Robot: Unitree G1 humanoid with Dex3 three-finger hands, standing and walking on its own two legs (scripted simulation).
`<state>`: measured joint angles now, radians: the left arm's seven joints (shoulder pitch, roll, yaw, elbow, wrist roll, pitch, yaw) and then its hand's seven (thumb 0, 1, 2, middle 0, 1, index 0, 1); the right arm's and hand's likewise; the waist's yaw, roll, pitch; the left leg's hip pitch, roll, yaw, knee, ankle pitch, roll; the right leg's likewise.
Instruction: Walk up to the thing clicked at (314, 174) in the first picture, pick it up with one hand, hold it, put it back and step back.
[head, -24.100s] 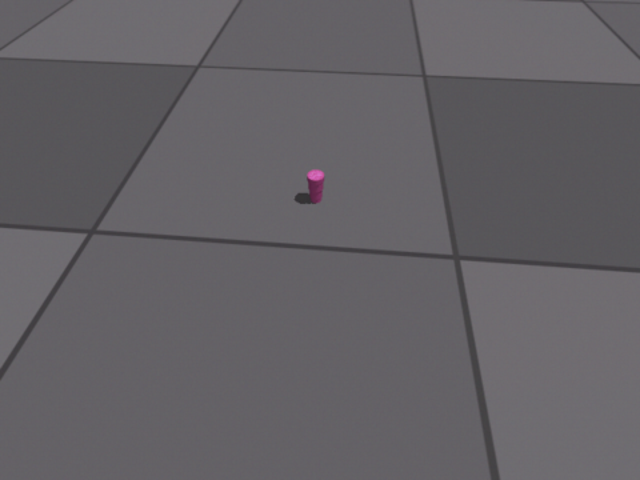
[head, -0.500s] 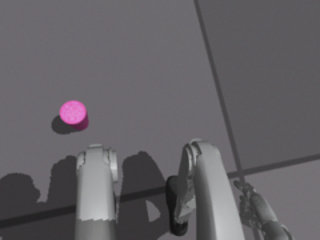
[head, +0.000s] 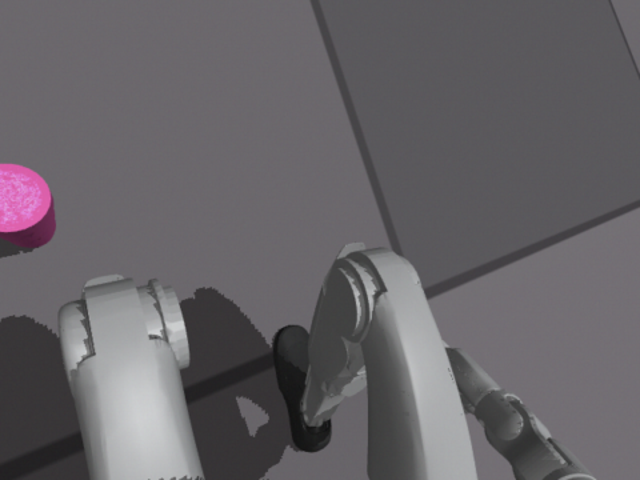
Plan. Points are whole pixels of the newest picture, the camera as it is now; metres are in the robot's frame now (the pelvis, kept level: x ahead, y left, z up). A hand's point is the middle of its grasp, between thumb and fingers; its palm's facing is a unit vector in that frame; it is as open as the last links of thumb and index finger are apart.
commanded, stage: close in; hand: left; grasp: from the side
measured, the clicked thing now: (21, 215) +0.43 +0.27 -0.22
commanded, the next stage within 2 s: rest palm in 0.62 s
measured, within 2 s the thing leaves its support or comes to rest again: leaves its support in 1.76 s
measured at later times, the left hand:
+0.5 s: hand (6, 232) +0.39 +0.28 -0.18, palm faces +0.21 -0.98 +0.04, open 17.6 cm
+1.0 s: hand (25, 226) +0.41 +0.26 -0.20, palm faces +0.27 -0.96 +0.00, open 14.2 cm
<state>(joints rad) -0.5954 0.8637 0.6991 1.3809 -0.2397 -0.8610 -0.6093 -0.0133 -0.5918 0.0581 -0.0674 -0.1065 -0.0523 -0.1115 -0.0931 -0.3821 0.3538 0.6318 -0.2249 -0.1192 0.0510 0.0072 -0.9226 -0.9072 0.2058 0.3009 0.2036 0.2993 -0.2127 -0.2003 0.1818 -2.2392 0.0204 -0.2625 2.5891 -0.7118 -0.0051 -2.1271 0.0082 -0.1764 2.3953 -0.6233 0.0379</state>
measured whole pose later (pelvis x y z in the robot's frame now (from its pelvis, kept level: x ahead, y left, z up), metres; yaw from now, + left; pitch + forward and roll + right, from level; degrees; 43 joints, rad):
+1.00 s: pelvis -0.01 +0.01 -0.02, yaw -4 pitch +10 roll -19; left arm -0.59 0.82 0.46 1.49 -0.09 -1.17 -0.02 -0.01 -0.16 0.32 -0.27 -0.26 -0.26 -0.26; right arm -0.19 -0.37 0.54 0.56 -0.38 -0.01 0.15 0.00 -0.90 -0.90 0.21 0.30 0.20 0.30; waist -0.24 -0.29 0.32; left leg -2.20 0.01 -0.39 2.68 -0.71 0.01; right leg -2.04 0.05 -0.27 2.39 -0.58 0.07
